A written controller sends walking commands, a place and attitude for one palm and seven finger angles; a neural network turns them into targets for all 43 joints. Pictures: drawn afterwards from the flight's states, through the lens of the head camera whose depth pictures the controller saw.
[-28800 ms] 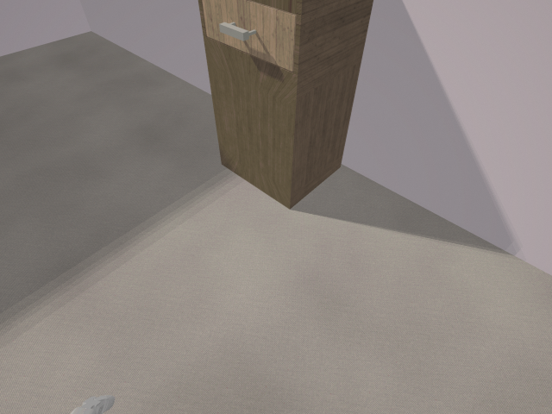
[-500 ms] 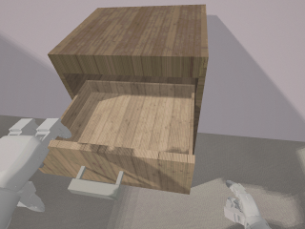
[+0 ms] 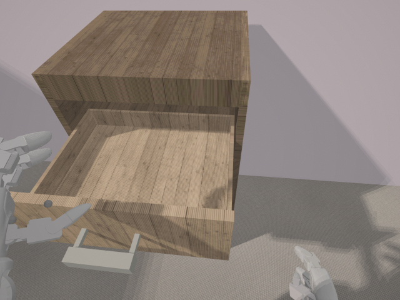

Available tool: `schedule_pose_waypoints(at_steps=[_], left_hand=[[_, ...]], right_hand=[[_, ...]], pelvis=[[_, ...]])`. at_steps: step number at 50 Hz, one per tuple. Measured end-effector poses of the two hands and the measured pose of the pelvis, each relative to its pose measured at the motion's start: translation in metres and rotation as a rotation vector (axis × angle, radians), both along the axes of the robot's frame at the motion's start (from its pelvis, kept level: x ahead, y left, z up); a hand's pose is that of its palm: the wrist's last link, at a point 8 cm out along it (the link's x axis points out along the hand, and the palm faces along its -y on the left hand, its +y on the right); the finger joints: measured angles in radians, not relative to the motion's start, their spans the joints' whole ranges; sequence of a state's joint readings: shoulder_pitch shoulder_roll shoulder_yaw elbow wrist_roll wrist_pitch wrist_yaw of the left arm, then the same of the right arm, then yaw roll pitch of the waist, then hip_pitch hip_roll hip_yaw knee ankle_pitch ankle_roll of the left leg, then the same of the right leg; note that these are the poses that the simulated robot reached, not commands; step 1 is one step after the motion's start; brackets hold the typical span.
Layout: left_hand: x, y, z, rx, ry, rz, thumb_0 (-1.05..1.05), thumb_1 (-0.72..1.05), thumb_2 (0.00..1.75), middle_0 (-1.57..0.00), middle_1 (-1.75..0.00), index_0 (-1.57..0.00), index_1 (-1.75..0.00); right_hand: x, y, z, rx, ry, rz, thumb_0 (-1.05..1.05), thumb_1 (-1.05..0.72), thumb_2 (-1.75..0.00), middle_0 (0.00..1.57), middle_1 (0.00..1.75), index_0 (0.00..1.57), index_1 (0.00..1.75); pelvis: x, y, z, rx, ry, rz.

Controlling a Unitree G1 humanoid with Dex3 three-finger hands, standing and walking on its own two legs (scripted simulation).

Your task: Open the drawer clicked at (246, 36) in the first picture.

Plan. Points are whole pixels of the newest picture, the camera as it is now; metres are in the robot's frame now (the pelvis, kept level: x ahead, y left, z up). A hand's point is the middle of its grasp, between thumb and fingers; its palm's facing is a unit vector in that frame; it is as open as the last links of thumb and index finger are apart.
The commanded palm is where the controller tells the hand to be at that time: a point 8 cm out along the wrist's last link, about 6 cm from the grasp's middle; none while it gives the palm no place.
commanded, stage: draw the hand back to the body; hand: left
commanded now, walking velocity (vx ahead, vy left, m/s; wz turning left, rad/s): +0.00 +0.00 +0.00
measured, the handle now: (105, 247) +0.20 +0.21 +0.02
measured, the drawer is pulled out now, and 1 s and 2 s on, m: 0.29 0.29 0.29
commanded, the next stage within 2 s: step back with the hand held close in 0.50 s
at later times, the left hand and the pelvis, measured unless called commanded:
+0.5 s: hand (58, 218) +0.17 +0.20 +0.20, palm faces +0.42 -0.80 -0.43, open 7.6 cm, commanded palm +0.12 +0.25 +0.21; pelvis -0.01 -0.03 +0.00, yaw +1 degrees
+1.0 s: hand (36, 237) +0.15 +0.23 +0.19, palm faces +0.29 -0.78 -0.56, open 7.4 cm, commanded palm +0.08 +0.28 +0.21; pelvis -0.05 +0.00 +0.00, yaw +1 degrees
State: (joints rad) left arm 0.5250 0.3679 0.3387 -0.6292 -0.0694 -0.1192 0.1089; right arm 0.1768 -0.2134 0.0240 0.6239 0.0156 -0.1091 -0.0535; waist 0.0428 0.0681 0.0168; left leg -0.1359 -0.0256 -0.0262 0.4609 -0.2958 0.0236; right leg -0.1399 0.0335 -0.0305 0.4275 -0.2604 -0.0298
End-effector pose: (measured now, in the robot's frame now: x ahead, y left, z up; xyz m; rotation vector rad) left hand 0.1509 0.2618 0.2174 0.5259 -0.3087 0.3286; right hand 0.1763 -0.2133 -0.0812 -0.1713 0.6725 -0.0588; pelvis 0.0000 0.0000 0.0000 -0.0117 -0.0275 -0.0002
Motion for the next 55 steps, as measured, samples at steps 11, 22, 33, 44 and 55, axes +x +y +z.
schedule_pose_waypoints(at_steps=[11,22,33,44,55], left_hand=[[-0.012,-0.009,0.002,0.016,0.005,0.051,0.00,0.46,0.71,-0.24,-0.59,-0.24,-0.59],[-0.018,-0.022,-0.004,-0.016,0.014,0.054,0.01,0.79,0.85,-0.22,-0.37,-0.22,-0.37],[-0.021,-0.022,0.004,0.028,-0.002,0.055,0.01,0.88,0.89,-0.21,-0.31,-0.21,-0.31],[-0.017,-0.008,-0.012,0.078,0.084,-0.019,0.01,0.89,0.89,-0.21,-0.30,-0.21,-0.31],[-0.055,0.016,0.003,0.165,-0.011,-0.047,0.01,0.89,0.89,-0.21,-0.31,-0.21,-0.31]], right_hand=[[0.012,-0.018,0.001,0.009,-0.024,-0.018,0.02,-0.90,-0.90,0.20,0.30,0.20,0.30],[0.011,-0.024,0.002,0.021,-0.045,-0.006,0.02,-0.90,-0.90,0.20,0.30,0.20,0.30],[-0.001,-0.031,-0.002,0.027,-0.025,-0.017,0.02,-0.90,-0.90,0.20,0.30,0.20,0.30],[-0.037,-0.043,-0.003,-0.030,0.070,-0.113,0.02,-0.90,-0.90,0.20,0.30,0.20,0.30],[-0.067,-0.018,0.006,-0.067,0.046,-0.102,0.02,-0.91,-0.90,0.19,0.30,0.20,0.30]], pelvis=[[0.000,-0.016,0.000,0.005,-0.004,0.009],[-0.006,-0.028,0.000,0.009,-0.016,0.012],[-0.012,-0.031,0.000,0.004,-0.010,0.017],[-0.031,-0.013,-0.001,0.008,0.051,0.014],[-0.060,0.005,-0.007,0.015,0.058,0.013]])
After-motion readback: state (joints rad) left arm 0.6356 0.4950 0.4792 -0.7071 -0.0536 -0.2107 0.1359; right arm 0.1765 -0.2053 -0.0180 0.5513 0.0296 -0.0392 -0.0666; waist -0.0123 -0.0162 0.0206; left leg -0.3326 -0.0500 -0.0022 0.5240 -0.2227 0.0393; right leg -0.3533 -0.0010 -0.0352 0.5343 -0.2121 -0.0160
